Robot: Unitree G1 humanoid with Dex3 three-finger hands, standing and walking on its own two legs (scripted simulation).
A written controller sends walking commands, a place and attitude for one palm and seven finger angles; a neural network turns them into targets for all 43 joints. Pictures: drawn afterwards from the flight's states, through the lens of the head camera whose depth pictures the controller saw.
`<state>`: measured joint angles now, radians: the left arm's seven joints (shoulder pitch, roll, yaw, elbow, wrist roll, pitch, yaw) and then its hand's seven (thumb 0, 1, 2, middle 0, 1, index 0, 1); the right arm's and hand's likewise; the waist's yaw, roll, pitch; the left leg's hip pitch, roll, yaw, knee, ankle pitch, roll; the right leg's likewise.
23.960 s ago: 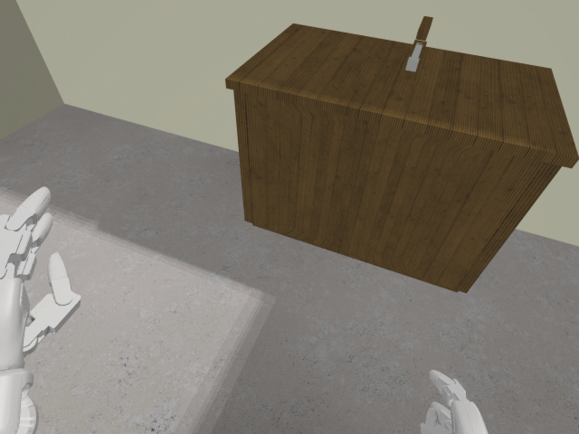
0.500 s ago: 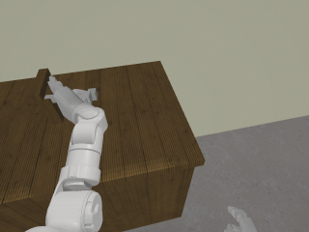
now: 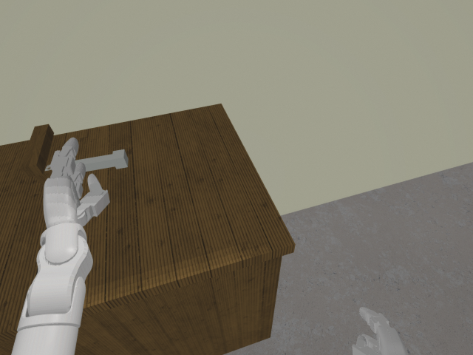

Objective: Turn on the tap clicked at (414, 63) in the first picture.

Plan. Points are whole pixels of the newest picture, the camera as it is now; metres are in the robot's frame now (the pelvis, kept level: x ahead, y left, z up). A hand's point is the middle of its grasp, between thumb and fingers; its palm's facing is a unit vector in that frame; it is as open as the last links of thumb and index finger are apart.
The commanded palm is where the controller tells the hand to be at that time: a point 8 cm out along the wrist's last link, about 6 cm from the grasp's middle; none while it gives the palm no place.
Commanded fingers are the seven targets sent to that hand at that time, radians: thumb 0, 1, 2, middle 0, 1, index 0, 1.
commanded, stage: draw the hand back beside the body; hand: left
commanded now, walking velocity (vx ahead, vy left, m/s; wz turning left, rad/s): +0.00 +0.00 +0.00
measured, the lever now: (120, 159) +0.48 +0.28 +0.08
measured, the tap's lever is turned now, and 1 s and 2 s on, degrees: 86 86 86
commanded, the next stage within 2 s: step back with the hand held close in 1.14 s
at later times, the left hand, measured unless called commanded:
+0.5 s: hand (70, 232) +0.24 +0.24 +0.16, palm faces +0.36 -0.89 -0.27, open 7.6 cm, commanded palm +0.20 +0.28 +0.17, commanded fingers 0.00 0.90 0.90 -0.19 -0.28 -0.19 -0.28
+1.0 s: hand (27, 273) +0.18 +0.27 +0.15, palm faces +0.45 -0.82 -0.35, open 7.4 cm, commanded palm +0.14 +0.31 +0.17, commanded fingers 0.00 0.90 0.90 -0.20 -0.30 -0.20 -0.30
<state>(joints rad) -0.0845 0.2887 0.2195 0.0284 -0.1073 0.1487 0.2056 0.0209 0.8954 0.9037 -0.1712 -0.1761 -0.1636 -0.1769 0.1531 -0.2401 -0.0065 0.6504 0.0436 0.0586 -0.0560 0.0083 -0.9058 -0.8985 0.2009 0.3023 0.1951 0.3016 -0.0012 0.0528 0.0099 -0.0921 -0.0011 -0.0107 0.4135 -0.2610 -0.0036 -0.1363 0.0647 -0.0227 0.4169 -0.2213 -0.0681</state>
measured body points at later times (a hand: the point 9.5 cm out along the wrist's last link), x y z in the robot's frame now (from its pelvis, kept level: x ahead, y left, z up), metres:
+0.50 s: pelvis -0.01 +0.02 +0.00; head -0.03 -0.01 +0.45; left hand +0.21 +0.29 +0.17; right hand +0.18 -0.19 -0.09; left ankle -0.02 +0.12 -0.74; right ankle +0.01 -0.07 -0.74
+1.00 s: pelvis -0.01 +0.02 +0.00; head -0.02 +0.00 +0.45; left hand +0.15 +0.31 +0.17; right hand +0.20 -0.19 -0.09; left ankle -0.02 +0.12 -0.74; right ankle +0.01 -0.07 -0.74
